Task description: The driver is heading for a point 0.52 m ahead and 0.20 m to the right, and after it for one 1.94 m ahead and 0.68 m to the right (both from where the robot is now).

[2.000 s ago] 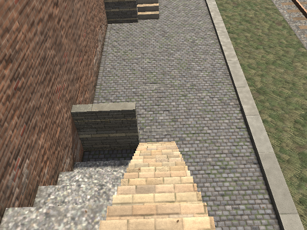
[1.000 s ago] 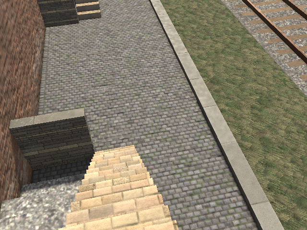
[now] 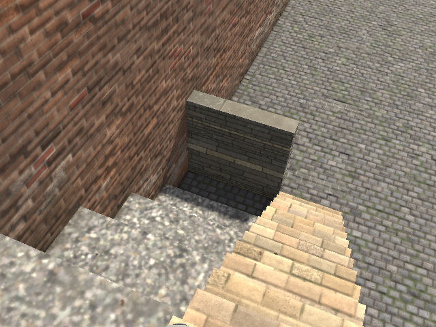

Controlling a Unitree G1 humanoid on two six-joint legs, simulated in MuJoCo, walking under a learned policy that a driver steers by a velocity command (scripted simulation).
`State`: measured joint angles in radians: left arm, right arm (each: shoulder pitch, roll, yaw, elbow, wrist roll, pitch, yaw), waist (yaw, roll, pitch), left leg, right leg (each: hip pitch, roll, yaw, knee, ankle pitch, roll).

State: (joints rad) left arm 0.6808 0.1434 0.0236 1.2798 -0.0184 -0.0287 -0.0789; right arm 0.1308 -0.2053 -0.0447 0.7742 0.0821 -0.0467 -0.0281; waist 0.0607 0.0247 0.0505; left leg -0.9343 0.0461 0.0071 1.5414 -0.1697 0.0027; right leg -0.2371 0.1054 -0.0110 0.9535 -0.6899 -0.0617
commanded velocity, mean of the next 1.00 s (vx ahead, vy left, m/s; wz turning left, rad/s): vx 0.45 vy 0.00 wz -0.49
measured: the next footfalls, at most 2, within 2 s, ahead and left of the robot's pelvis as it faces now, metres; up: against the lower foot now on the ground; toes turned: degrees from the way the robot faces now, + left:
left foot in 0.22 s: +0.27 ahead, +0.16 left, -0.22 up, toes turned -3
right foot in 0.82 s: +0.41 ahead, -0.19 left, -0.43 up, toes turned -34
